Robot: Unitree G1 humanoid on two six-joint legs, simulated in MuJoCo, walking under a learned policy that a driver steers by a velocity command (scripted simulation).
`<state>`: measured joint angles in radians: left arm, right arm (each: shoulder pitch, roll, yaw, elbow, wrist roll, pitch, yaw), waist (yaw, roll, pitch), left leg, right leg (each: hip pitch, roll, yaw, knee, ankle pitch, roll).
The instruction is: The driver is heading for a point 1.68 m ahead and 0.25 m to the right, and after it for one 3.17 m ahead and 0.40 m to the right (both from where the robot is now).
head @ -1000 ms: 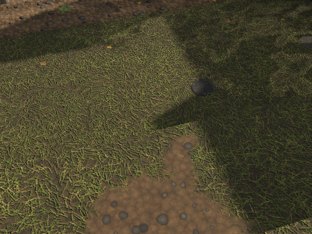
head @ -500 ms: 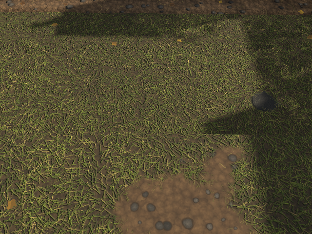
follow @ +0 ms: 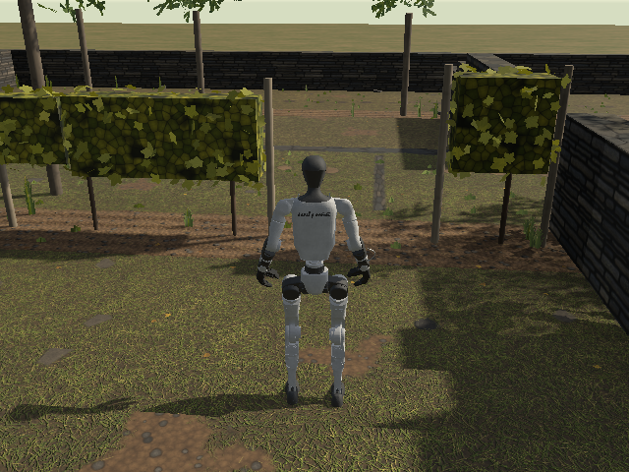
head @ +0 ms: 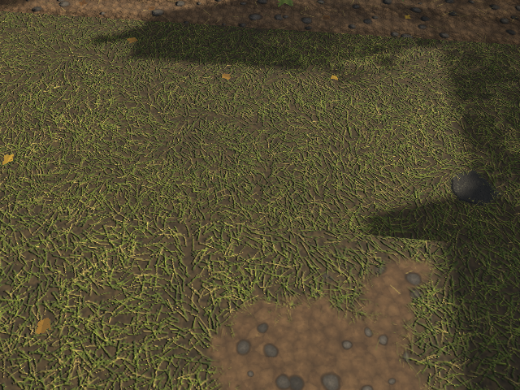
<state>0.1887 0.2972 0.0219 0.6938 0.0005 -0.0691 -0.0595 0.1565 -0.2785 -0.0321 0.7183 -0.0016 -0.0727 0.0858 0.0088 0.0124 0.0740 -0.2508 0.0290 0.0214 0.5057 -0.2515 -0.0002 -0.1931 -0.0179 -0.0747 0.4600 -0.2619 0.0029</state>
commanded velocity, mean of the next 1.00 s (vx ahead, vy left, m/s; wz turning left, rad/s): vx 0.34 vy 0.00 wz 0.01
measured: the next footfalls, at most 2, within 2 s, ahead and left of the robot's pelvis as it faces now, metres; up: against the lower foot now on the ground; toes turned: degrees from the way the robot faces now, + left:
left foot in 0.70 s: +0.25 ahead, +0.10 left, +0.00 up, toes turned +1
right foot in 1.10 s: +0.57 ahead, -0.15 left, -0.19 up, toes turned -3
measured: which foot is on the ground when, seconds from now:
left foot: down 0.00-0.32, up 0.34-0.68, down 0.70-1.00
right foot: down 0.00-0.72, up 0.74-1.00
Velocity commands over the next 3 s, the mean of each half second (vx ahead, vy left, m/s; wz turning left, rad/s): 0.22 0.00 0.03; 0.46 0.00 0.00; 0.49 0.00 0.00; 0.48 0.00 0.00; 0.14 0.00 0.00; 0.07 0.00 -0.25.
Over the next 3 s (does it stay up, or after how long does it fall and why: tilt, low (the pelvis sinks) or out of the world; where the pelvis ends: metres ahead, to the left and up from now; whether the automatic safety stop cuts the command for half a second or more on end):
stays up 1.27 -0.09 -0.39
